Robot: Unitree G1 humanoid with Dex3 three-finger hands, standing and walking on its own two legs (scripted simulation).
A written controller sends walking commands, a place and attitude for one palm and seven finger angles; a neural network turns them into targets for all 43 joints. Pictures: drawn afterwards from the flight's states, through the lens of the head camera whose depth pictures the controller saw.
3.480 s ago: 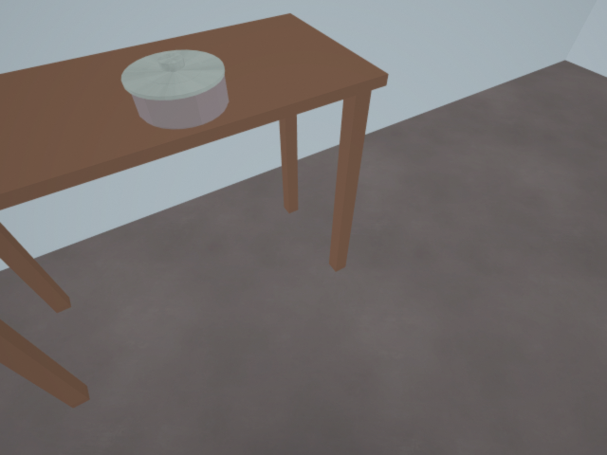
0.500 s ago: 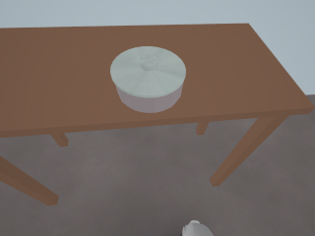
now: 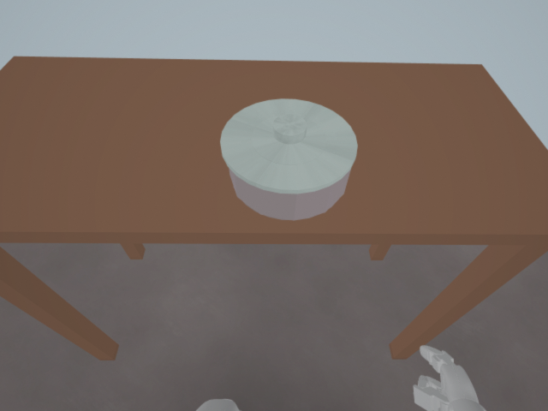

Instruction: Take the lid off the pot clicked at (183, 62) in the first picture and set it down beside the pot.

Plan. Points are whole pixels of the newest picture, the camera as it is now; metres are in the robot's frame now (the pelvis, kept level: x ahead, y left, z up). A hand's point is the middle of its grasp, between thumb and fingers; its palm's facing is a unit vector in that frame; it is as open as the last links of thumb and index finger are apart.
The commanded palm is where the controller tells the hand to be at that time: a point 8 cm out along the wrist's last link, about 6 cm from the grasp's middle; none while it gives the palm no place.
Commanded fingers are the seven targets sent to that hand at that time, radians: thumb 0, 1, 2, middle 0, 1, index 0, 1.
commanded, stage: come to a stop and stand still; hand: left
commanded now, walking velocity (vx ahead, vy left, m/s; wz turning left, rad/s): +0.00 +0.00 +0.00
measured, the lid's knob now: (289, 129) +0.46 +0.03 +0.16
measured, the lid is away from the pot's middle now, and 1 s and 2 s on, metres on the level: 0.00 0.00 0.00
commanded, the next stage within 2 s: look again from close up in 1.24 s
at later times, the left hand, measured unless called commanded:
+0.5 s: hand out of the picture +0.02 +0.25 -0.16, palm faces -0.01 -0.98 -0.20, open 7.3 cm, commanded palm none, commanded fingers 0.00 0.90 0.90 -0.20 -0.30 -0.20 -0.30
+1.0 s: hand out of the picture +0.04 +0.27 -0.16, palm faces +0.00 -0.98 -0.19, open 7.3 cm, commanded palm none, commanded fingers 0.00 0.90 0.90 -0.20 -0.30 -0.20 -0.30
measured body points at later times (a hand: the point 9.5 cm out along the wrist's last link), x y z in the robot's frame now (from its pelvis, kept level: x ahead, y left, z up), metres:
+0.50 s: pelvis +0.00 +0.08 +0.01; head +0.02 +0.08 +0.46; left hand +0.02 +0.30 -0.14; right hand +0.01 -0.16 -0.14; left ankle +0.02 +0.13 -0.73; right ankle +0.00 -0.04 -0.73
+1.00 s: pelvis +0.03 +0.10 +0.01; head +0.05 +0.10 +0.46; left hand +0.04 +0.32 -0.15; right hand +0.04 -0.13 -0.14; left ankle +0.02 +0.13 -0.73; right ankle +0.00 -0.04 -0.73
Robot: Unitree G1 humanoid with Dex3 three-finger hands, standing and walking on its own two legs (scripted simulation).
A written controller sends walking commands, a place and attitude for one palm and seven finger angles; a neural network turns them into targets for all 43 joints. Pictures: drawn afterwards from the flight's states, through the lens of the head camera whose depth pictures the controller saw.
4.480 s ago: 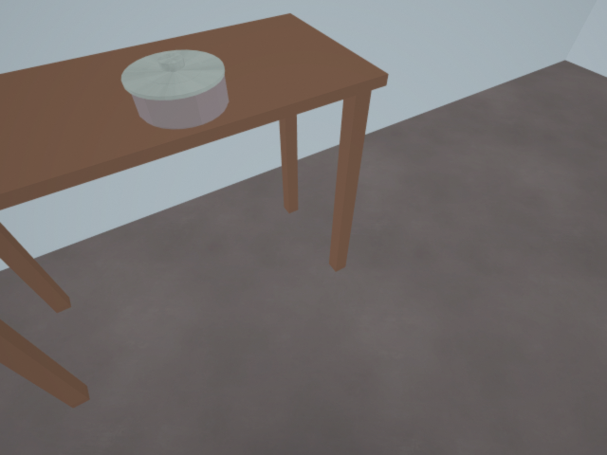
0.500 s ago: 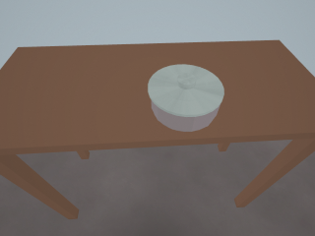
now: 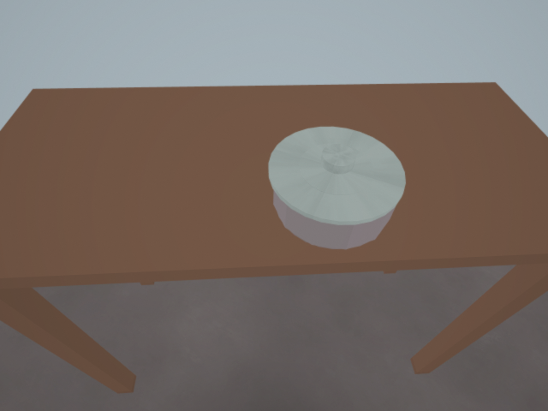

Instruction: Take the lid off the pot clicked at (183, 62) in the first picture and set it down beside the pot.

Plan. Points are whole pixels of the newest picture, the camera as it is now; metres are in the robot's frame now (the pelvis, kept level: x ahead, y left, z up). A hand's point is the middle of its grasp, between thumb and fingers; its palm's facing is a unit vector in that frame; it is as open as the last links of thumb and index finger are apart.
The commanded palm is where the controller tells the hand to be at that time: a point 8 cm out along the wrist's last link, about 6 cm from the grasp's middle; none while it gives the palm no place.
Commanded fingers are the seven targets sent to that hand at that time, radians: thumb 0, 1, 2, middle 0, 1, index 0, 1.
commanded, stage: come to a stop and stand still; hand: left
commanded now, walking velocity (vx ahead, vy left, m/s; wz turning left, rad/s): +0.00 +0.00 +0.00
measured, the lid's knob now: (338, 158) +0.43 -0.06 +0.15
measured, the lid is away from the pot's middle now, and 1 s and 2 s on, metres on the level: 0.00 0.00 0.00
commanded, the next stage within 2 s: look again from close up in 0.24 s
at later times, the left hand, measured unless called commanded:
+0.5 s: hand out of the picture +0.01 +0.14 -0.18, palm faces +0.02 -0.99 -0.16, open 7.3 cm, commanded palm none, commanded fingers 0.00 0.90 0.90 -0.20 -0.30 -0.20 -0.30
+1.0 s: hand out of the picture +0.01 +0.13 -0.18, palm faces +0.03 -0.99 -0.16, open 7.3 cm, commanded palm none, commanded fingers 0.00 0.90 0.90 -0.20 -0.30 -0.20 -0.30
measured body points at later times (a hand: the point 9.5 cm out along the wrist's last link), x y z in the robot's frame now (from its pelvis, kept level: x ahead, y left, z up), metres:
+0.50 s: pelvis +0.02 -0.02 +0.00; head +0.04 -0.01 +0.45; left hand +0.01 +0.19 -0.16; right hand +0.02 -0.24 -0.16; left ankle -0.01 +0.03 -0.74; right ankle -0.03 -0.14 -0.74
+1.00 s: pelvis +0.03 -0.02 +0.00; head +0.05 -0.01 +0.45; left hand +0.01 +0.19 -0.17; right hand +0.01 -0.23 -0.15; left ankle -0.01 +0.03 -0.74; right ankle -0.03 -0.14 -0.74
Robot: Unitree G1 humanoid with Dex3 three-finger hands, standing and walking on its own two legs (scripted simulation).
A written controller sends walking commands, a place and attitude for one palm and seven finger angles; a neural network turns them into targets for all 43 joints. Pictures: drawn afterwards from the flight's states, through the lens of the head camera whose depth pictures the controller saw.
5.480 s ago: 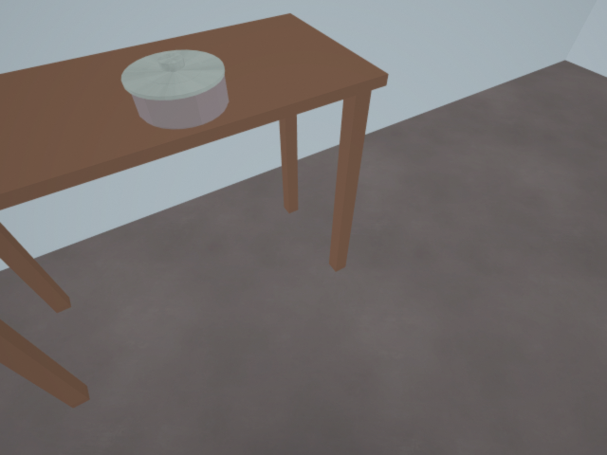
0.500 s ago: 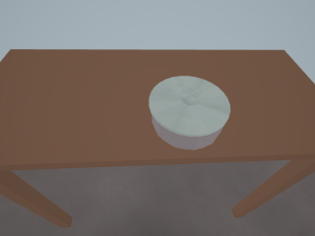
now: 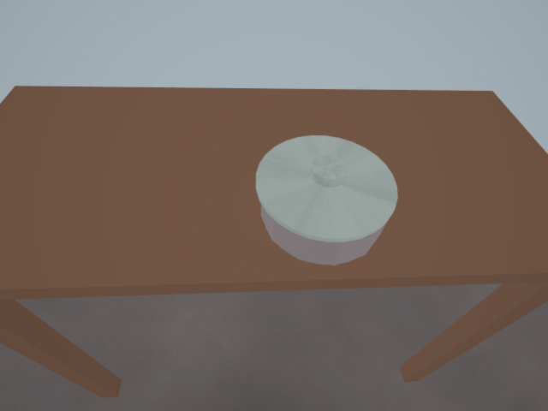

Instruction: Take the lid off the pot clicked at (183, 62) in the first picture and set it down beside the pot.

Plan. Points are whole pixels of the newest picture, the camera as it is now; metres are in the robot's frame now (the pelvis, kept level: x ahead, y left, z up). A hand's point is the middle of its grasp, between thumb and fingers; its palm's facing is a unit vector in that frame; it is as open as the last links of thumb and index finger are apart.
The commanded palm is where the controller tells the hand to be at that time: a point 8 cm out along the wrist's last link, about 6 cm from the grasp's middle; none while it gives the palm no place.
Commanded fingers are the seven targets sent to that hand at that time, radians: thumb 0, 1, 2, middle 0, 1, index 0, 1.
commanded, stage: look again from close up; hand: left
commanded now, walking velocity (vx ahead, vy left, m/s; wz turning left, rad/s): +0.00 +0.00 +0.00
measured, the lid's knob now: (328, 171) +0.41 -0.04 +0.15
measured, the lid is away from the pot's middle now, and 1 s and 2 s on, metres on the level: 0.00 0.00 0.00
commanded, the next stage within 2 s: shuffle to correct the standing spot in 0.06 s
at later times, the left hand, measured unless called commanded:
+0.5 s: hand out of the picture -0.04 +0.14 -0.18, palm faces +0.08 -0.99 -0.13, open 7.3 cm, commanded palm none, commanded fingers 0.00 0.90 0.90 -0.20 -0.30 -0.20 -0.30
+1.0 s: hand out of the picture -0.05 +0.10 -0.19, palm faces +0.10 -0.98 -0.15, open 7.4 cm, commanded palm none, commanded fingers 0.00 0.90 0.90 -0.20 -0.30 -0.20 -0.30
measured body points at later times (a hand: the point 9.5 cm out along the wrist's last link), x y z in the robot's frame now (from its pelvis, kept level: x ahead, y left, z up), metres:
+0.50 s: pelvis -0.01 +0.00 +0.00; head +0.02 +0.02 +0.45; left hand -0.04 +0.19 -0.17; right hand -0.02 -0.21 -0.15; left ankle -0.04 +0.05 -0.74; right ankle -0.06 -0.12 -0.74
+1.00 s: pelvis -0.03 -0.07 -0.01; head -0.01 -0.04 +0.44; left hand -0.06 +0.15 -0.18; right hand +0.00 -0.30 -0.16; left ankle -0.08 +0.03 -0.70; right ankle -0.06 -0.12 -0.74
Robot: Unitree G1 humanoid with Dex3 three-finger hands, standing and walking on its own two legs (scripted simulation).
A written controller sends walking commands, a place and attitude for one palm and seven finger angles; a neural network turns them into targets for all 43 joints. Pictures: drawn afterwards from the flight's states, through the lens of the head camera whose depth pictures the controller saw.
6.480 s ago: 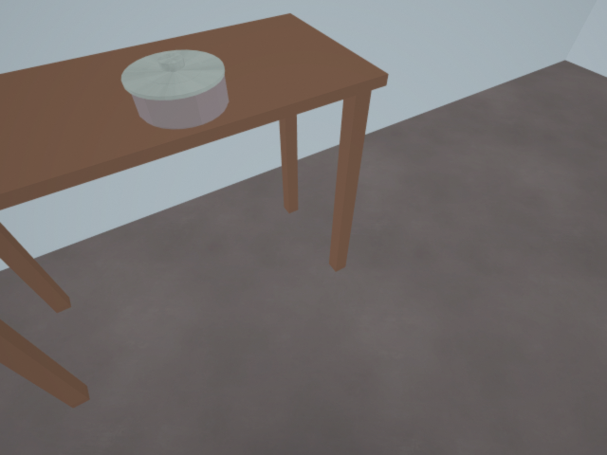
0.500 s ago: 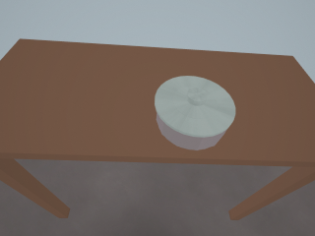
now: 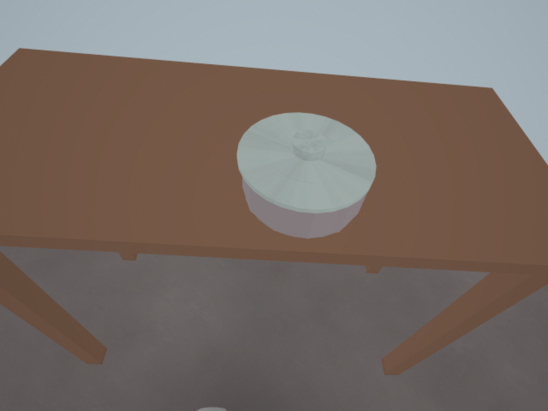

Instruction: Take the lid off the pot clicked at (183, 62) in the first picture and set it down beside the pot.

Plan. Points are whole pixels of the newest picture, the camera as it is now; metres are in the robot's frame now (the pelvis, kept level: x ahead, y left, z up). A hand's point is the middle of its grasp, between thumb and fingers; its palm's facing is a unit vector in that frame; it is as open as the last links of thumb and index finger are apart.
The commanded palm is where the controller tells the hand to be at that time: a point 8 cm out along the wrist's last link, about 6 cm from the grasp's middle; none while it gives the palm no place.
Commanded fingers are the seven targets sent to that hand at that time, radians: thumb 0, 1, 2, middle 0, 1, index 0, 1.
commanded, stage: shuffle to correct the standing spot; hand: left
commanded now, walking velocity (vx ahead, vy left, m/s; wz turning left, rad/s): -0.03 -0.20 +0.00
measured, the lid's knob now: (308, 145) +0.44 -0.01 +0.16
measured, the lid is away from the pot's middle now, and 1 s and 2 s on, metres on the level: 0.00 0.00 0.00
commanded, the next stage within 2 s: come to a stop and stand still in 0.92 s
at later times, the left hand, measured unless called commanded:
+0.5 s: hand out of the picture +0.07 +0.15 -0.17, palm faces -0.01 -0.98 -0.19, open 7.4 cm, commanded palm none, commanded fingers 0.00 0.90 0.90 -0.20 -0.30 -0.20 -0.30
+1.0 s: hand out of the picture +0.06 +0.06 -0.17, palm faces +0.01 -0.99 -0.14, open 7.3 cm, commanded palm none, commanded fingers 0.00 0.90 0.90 -0.20 -0.30 -0.20 -0.30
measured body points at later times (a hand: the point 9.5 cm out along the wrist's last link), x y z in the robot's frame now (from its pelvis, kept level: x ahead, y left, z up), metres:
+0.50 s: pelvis -0.02 -0.05 +0.01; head +0.05 -0.01 +0.45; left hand +0.07 +0.20 -0.15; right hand +0.00 -0.29 -0.13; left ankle -0.04 +0.09 -0.73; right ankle -0.02 -0.24 -0.70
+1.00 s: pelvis +0.00 -0.12 +0.01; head +0.06 -0.08 +0.45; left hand +0.06 +0.12 -0.16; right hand +0.04 -0.36 -0.12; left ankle -0.01 -0.02 -0.73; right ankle -0.04 -0.28 -0.68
